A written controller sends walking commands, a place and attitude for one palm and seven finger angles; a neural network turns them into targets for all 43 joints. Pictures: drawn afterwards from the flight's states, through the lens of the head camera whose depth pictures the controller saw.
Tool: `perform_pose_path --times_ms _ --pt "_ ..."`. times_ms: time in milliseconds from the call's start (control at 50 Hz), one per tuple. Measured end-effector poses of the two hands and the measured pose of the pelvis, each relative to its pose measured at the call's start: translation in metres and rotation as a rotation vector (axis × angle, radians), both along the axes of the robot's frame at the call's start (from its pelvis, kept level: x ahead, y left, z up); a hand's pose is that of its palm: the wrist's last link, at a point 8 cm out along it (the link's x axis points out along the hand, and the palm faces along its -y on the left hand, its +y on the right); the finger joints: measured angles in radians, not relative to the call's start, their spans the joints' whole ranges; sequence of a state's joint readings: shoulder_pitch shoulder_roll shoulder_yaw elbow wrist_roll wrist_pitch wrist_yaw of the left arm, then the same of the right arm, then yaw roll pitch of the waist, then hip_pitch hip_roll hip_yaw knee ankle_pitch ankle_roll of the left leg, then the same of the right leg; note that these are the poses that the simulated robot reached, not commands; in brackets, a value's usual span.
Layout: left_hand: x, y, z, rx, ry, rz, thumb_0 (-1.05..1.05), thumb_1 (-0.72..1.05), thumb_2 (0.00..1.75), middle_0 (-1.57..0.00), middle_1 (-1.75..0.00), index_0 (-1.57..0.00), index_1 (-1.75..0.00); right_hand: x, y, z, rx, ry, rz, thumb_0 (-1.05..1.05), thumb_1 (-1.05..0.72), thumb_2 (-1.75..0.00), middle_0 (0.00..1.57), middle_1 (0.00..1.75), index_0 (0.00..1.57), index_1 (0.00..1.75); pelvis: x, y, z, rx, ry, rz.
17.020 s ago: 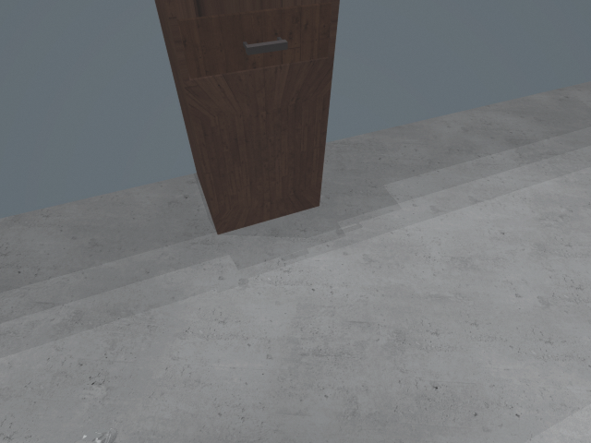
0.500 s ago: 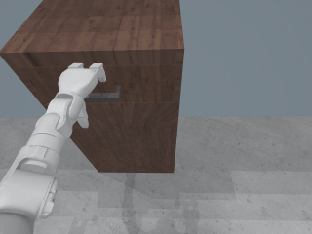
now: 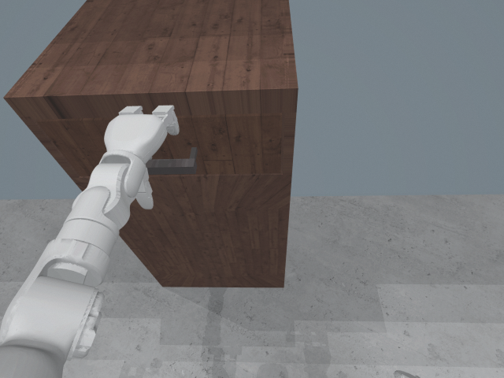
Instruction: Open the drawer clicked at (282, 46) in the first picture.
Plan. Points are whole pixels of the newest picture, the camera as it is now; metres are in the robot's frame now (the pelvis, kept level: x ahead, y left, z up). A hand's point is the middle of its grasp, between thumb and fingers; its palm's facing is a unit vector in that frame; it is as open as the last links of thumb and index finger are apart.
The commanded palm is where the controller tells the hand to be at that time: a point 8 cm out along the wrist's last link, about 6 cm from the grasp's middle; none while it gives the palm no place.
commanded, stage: lower the fingers behind the handle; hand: left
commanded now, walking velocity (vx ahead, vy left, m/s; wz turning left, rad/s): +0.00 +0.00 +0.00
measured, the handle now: (165, 159) +0.50 +0.19 +0.04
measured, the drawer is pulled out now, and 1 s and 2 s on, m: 0.00 0.00 0.00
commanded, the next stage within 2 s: close the thumb around the handle in 1.64 s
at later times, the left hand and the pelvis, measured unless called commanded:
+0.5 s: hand (149, 170) +0.45 +0.20 +0.07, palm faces -0.01 -0.01 -1.00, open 13.8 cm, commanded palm +0.42 +0.21 +0.13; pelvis +0.00 +0.00 +0.00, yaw +0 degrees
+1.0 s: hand (155, 180) +0.45 +0.20 +0.04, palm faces -0.04 +0.00 -1.00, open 13.8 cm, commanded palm +0.43 +0.21 +0.09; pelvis -0.01 +0.00 -0.01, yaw +0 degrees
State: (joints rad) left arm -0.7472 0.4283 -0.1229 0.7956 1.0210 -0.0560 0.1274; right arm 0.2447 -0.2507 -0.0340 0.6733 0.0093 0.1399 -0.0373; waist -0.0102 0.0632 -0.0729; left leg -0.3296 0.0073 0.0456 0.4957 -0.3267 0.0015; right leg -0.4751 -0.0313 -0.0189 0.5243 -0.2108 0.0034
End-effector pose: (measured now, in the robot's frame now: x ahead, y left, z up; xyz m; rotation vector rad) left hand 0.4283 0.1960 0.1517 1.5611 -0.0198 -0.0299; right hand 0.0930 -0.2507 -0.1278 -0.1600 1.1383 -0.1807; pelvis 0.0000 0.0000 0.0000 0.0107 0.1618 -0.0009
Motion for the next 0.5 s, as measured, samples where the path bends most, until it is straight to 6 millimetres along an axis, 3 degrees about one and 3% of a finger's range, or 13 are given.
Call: perform_pose_path --times_ms 140,240,380,500 --pt "-0.004 0.011 -0.003 0.009 0.012 0.024 0.0 -0.48 0.3 -0.32 -1.2 -0.32 -1.2 0.004 -0.004 0.002 -0.012 -0.005 0.006 0.01 -0.9 -0.9 0.2 0.3 0.2 0.3 0.001 0.0 0.0 -0.001 0.002 0.003" --pt "-0.007 0.008 -0.014 0.002 0.036 0.001 0.0 -0.48 0.3 -0.32 -1.2 -0.32 -1.2 0.003 -0.008 0.003 -0.028 0.01 0.014 0.01 -0.9 -0.9 0.2 0.3 0.2 0.3 0.001 0.0 -0.001 -0.002 0.004 0.01" --pt "-0.007 0.002 -0.023 -0.009 0.007 -0.031 0.0 -0.48 0.3 -0.32 -1.2 -0.32 -1.2 -0.006 -0.01 0.001 -0.036 0.026 0.001 0.01 -0.91 -0.9 0.2 0.3 0.2 0.3 0.0 0.001 -0.003 -0.002 0.016 0.006" --pt "-0.002 0.009 -0.03 0.004 0.008 0.023 0.0 -0.48 0.3 -0.32 -1.2 -0.32 -1.2 -0.017 -0.008 -0.003 -0.022 0.049 -0.017 0.01 -0.91 -0.9 0.2 0.3 0.2 0.3 -0.002 0.001 -0.004 -0.001 0.027 -0.001"
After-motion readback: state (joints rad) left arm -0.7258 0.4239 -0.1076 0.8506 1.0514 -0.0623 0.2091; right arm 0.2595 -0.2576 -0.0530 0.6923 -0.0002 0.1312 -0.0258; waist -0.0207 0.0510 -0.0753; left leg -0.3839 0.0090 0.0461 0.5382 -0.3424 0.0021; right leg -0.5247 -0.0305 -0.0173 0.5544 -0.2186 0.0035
